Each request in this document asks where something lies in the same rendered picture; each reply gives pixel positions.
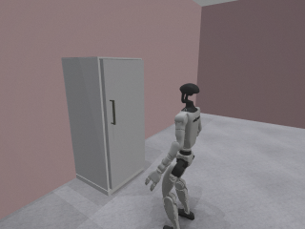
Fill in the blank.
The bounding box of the right robot upper arm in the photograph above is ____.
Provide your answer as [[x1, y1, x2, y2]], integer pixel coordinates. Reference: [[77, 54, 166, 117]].
[[195, 107, 202, 133]]

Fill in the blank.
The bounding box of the fridge door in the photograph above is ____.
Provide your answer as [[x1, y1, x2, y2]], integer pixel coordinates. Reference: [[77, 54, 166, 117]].
[[99, 59, 146, 189]]

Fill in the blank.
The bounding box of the humanoid robot torso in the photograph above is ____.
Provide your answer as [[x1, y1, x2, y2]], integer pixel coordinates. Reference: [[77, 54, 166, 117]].
[[176, 109, 200, 169]]

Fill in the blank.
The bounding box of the right robot foot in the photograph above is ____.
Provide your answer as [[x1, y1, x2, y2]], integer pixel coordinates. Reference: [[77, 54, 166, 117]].
[[177, 208, 194, 220]]

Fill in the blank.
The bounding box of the robot left hand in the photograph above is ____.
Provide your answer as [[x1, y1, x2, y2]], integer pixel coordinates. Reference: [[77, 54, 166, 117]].
[[145, 169, 162, 191]]

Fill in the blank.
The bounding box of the left robot forearm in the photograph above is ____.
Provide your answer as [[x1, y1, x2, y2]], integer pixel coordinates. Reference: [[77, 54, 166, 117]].
[[156, 141, 180, 174]]

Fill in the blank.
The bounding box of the left robot upper arm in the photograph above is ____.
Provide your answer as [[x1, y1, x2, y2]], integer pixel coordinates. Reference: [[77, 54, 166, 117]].
[[174, 113, 188, 151]]

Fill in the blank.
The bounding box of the handle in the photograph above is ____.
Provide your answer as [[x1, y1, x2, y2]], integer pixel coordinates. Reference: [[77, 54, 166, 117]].
[[110, 100, 116, 125]]

